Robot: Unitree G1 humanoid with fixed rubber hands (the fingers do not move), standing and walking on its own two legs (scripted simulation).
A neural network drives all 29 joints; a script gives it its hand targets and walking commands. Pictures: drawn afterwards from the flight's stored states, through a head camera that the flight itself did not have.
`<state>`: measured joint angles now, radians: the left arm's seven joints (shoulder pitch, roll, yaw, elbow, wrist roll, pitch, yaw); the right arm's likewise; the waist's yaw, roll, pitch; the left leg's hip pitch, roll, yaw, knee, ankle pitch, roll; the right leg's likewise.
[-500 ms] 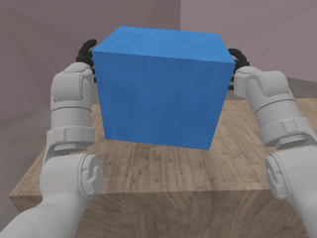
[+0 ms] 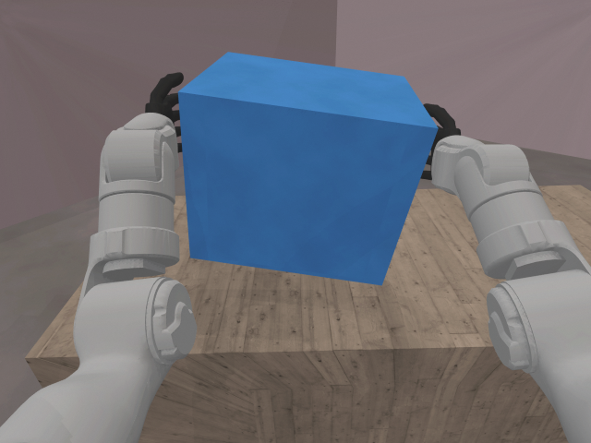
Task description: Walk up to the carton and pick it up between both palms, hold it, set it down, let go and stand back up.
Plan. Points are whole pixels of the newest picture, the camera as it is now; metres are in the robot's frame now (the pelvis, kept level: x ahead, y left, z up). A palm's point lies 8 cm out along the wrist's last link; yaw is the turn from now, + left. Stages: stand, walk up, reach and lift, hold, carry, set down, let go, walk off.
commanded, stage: hold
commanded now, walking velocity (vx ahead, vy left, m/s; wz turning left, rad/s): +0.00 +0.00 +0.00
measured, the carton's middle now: (301, 163) +0.42 +0.00 +0.28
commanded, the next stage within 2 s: none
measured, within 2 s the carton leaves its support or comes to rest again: neither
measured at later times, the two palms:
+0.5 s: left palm (167, 135) +0.38 +0.17 +0.34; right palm (444, 146) +0.37 -0.18 +0.32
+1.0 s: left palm (164, 130) +0.37 +0.16 +0.35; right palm (444, 155) +0.36 -0.18 +0.31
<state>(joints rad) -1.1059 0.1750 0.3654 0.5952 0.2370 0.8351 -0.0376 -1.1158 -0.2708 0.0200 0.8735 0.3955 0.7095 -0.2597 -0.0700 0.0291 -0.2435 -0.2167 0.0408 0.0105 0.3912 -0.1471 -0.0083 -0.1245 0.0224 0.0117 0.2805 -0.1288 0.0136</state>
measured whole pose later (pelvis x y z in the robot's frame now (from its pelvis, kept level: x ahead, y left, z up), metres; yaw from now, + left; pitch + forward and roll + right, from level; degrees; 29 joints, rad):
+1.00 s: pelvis +0.00 +0.00 +0.00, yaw +0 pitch -2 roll -2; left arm -1.12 0.18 0.36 0.63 0.24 0.81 -0.03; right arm -1.12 -0.27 0.01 0.89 0.38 0.70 -0.26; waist -0.07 0.03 -0.24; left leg -0.22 0.04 0.01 0.39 -0.15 -0.01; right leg -0.12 0.02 0.01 0.28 -0.13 0.01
